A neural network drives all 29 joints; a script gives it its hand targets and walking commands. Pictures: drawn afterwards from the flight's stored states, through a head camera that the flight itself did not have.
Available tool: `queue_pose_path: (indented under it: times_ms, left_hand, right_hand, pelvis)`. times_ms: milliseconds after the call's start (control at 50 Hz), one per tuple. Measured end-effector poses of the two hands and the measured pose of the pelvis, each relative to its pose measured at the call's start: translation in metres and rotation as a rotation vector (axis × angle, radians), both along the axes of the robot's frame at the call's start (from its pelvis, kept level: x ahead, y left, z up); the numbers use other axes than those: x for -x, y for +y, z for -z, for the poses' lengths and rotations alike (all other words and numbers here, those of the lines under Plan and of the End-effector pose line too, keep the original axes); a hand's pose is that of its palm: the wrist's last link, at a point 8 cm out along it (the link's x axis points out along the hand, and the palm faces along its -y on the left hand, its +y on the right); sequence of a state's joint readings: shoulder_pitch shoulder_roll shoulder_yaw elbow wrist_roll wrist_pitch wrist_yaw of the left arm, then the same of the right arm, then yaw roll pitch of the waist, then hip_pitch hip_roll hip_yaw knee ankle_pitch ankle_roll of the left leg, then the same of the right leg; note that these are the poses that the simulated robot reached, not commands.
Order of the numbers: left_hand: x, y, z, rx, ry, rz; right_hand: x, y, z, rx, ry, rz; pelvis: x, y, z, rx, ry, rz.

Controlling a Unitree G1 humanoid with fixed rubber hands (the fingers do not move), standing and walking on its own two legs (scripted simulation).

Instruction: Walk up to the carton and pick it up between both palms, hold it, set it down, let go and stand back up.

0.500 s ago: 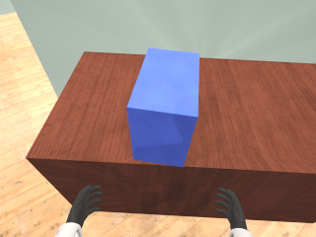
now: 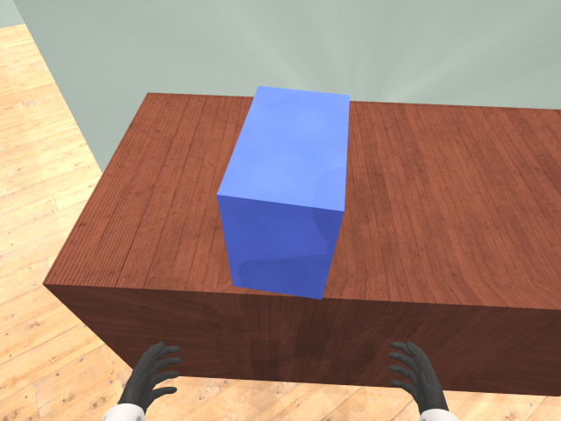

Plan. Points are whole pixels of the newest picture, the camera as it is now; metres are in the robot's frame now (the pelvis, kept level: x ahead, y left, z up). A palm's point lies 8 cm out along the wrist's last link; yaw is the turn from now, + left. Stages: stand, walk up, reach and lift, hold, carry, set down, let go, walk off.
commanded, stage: set down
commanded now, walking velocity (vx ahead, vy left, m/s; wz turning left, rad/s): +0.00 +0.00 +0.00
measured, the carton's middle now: (290, 192) +0.51 -0.03 -0.01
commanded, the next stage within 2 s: let go in 0.94 s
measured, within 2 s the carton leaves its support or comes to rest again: neither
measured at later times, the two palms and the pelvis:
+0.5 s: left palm (134, 413) +0.15 +0.21 -0.08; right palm (435, 404) +0.15 -0.22 -0.08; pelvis +0.00 +0.00 +0.00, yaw +0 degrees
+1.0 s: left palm (133, 417) +0.15 +0.21 -0.09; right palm (438, 409) +0.14 -0.22 -0.08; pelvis +0.00 +0.00 +0.00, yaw +0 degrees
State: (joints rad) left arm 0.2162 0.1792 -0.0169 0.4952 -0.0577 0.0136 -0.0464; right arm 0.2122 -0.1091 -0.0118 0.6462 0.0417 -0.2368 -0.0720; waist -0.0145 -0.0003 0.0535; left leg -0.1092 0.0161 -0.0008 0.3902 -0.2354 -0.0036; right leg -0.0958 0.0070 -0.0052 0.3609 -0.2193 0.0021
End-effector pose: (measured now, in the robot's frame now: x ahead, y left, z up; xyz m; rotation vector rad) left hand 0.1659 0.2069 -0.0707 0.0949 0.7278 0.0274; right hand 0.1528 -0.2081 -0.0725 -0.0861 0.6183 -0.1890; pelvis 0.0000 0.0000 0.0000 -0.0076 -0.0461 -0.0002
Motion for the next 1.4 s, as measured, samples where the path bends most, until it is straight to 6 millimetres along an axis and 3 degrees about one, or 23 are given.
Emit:
queue_pose_path:
  times_ms: [580,1400]
  left_hand:
    - [0.015,0.004,0.015,-0.039,0.116,-0.012]
    - [0.016,0.007,0.018,-0.057,0.140,-0.031]
  right_hand:
    - [0.005,-0.011,0.006,0.034,0.074,-0.073]
    - [0.007,-0.014,0.009,0.048,0.106,-0.097]
  pelvis:
    - [-0.002,0.000,0.000,-0.001,0.003,0.000]
    - [-0.004,0.000,0.000,0.000,0.007,0.000]
